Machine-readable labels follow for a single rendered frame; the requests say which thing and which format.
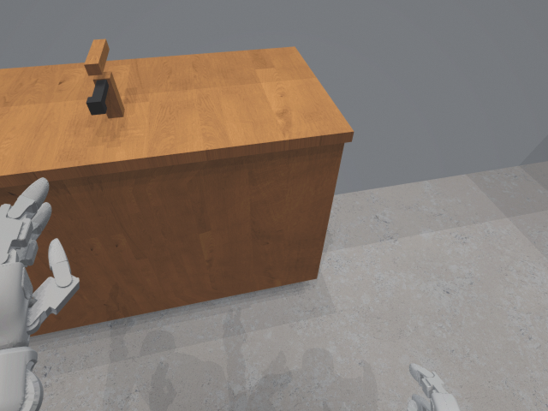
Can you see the counter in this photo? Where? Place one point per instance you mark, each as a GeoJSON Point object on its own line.
{"type": "Point", "coordinates": [210, 175]}

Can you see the robot left hand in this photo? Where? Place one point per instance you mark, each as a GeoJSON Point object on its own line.
{"type": "Point", "coordinates": [20, 227]}

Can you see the tap lever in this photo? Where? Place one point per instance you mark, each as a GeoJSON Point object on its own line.
{"type": "Point", "coordinates": [96, 103]}

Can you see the robot left forearm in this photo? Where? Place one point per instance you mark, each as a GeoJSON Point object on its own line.
{"type": "Point", "coordinates": [20, 389]}

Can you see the robot right hand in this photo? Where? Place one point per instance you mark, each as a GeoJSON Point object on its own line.
{"type": "Point", "coordinates": [433, 387]}

